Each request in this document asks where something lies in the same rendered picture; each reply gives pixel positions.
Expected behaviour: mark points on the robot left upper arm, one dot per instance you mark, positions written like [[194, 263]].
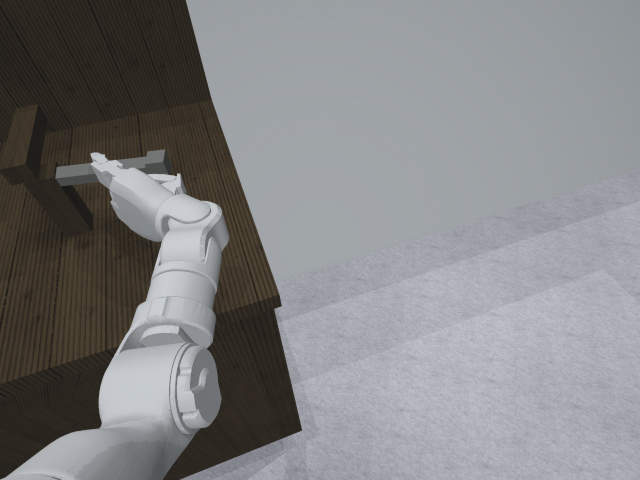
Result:
[[153, 401]]

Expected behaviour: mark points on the left robot forearm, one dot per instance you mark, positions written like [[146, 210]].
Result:
[[179, 304]]

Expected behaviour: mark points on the counter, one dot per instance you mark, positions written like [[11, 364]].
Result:
[[120, 78]]

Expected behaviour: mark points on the robot left hand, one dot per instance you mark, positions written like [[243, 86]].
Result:
[[136, 196]]

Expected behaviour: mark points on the tap lever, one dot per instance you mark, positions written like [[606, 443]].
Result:
[[156, 162]]

